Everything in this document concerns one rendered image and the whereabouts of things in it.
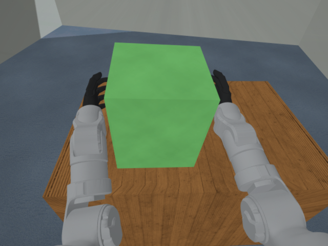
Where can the pedestal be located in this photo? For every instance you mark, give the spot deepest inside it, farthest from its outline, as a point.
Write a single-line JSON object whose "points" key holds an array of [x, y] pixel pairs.
{"points": [[200, 205]]}

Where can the right robot forearm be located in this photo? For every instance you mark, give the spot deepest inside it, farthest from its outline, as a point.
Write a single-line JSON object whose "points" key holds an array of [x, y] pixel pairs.
{"points": [[254, 173]]}

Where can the left robot hand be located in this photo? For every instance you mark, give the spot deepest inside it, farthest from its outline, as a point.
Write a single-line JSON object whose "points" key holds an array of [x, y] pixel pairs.
{"points": [[92, 91]]}

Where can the robot right upper arm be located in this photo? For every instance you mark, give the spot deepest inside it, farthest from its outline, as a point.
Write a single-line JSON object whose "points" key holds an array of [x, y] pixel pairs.
{"points": [[274, 218]]}

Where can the right robot hand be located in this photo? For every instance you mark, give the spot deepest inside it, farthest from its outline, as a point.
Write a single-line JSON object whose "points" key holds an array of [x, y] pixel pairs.
{"points": [[222, 87]]}

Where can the robot left upper arm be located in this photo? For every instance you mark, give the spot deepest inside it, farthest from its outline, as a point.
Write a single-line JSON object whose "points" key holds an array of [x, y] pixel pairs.
{"points": [[93, 226]]}

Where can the carton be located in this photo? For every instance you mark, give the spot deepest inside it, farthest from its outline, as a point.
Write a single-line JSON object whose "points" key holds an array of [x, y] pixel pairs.
{"points": [[160, 102]]}

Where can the left robot forearm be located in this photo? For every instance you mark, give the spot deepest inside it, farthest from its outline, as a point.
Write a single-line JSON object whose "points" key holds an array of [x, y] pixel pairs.
{"points": [[88, 160]]}

